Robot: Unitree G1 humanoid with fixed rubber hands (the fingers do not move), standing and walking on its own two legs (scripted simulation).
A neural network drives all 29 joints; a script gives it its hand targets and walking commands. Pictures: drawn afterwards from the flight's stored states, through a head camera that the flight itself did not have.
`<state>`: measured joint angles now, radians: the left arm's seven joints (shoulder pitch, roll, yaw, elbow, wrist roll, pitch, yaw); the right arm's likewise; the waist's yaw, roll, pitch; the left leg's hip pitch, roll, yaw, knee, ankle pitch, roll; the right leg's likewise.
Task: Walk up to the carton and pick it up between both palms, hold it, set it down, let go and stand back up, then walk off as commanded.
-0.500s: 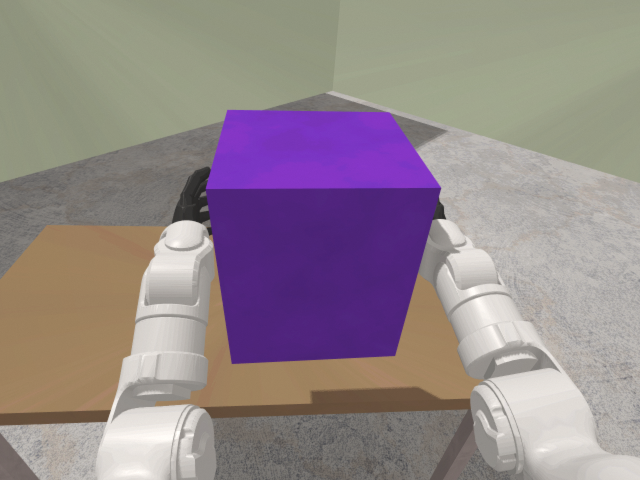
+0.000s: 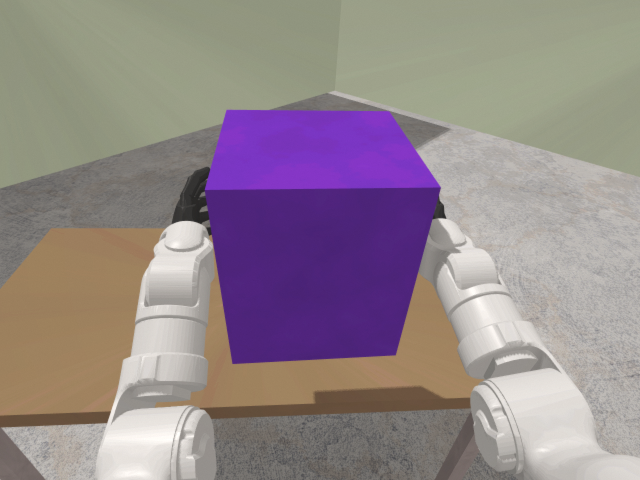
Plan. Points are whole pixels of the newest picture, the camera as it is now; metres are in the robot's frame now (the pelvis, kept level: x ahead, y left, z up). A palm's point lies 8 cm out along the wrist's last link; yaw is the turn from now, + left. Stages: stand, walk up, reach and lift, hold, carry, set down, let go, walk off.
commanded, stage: hold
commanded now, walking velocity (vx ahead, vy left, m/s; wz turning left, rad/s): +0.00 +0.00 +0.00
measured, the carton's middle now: (312, 234) +0.38 +0.00 +0.19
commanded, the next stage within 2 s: none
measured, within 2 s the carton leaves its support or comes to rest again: neither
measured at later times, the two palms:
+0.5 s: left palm (190, 229) +0.37 +0.15 +0.20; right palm (428, 226) +0.37 -0.15 +0.20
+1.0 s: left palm (190, 230) +0.37 +0.15 +0.20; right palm (427, 225) +0.37 -0.15 +0.20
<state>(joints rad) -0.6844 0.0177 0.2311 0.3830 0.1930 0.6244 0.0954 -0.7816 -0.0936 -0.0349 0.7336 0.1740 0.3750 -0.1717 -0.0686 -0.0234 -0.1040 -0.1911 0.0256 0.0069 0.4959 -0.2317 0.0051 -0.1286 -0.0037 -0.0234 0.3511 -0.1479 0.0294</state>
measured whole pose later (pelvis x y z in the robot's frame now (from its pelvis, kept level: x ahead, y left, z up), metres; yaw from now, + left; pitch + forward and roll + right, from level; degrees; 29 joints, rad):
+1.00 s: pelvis +0.00 +0.00 +0.00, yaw +0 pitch -4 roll -2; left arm -0.68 0.02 0.23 0.38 0.19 0.62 0.09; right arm -0.78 -0.09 -0.03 0.73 0.17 0.38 -0.17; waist -0.07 -0.03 -0.10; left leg -0.19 0.03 0.01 0.50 -0.23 0.01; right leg -0.13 0.00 -0.02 0.35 -0.15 0.03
